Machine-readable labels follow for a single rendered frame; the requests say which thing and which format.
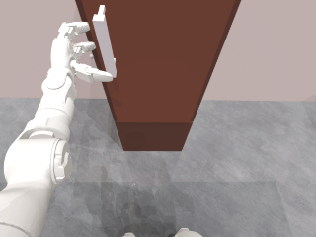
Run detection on right robot shin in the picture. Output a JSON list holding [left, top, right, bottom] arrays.
[[176, 228, 189, 235]]

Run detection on handle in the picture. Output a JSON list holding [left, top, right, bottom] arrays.
[[92, 5, 117, 78]]

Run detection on robot left hand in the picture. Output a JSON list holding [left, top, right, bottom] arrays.
[[50, 22, 113, 83]]

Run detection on cupboard door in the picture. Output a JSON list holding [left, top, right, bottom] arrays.
[[81, 0, 235, 123]]

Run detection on left robot upper arm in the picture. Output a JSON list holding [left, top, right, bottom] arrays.
[[0, 138, 73, 237]]

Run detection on left robot forearm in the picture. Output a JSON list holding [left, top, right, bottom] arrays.
[[3, 66, 77, 182]]

